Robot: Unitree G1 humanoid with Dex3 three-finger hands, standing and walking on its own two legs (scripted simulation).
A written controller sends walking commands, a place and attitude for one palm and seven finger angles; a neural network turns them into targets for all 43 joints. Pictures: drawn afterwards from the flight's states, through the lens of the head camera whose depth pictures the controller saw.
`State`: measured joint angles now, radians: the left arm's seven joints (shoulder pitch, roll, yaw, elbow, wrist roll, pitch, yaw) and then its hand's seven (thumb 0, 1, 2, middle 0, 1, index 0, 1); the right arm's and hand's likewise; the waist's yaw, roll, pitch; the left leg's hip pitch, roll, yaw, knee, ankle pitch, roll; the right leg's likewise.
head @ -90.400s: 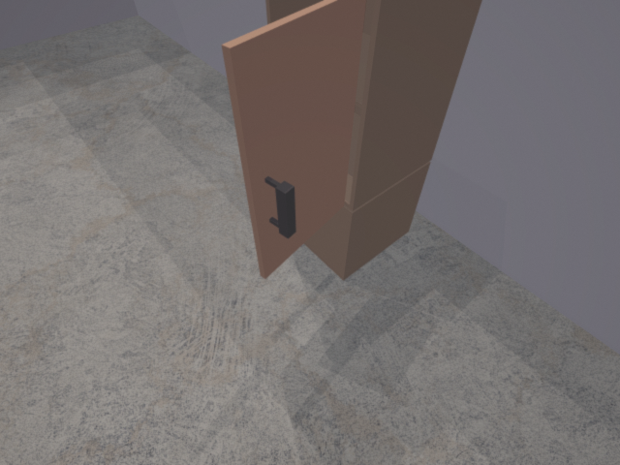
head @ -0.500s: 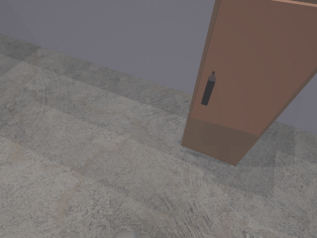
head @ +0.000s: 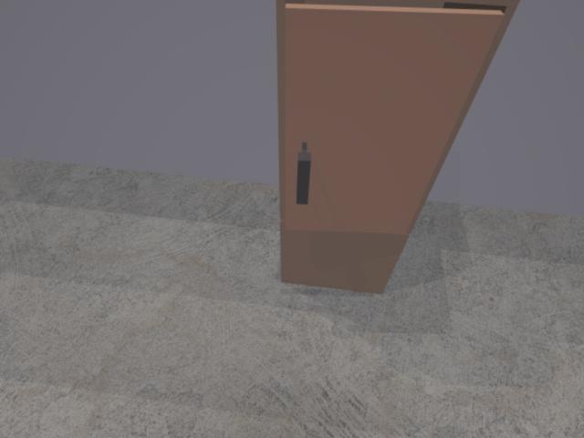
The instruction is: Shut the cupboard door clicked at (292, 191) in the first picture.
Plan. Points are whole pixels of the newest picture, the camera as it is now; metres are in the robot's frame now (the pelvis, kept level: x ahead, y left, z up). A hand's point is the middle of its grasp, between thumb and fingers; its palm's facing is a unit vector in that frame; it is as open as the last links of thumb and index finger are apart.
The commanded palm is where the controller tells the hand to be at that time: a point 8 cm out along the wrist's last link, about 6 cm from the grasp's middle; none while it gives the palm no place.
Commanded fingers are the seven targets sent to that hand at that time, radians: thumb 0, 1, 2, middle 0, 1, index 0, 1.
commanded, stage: take the last steps up to it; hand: left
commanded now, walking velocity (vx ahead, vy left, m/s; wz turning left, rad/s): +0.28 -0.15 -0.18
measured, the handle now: (303, 173) +0.67 -0.01 -0.09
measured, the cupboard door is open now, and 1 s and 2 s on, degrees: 6 6 6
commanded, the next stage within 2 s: come to a stop and stand still in 0.44 s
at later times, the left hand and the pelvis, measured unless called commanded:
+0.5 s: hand out of the picture +0.11 +0.11 -0.20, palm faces +0.02 -0.99 -0.14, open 7.4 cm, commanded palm none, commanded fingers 0.00 0.90 0.90 -0.20 -0.30 -0.20 -0.30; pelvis +0.15 -0.06 -0.02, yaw -2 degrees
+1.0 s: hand (276, 342) +0.30 +0.04 -0.16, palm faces -0.05 -0.96 -0.28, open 7.3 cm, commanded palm none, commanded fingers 0.00 0.90 0.90 -0.20 -0.30 -0.20 -0.30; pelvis +0.22 -0.15 -0.01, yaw -3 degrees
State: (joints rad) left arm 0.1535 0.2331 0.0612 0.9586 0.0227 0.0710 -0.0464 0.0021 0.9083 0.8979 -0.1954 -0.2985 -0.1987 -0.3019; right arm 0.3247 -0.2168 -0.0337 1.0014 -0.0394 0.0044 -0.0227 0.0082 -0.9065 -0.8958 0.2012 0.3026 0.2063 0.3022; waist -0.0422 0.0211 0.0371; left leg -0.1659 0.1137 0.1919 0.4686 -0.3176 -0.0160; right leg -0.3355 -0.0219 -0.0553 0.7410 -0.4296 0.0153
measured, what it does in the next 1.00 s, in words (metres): walks ahead: right foot, then left foot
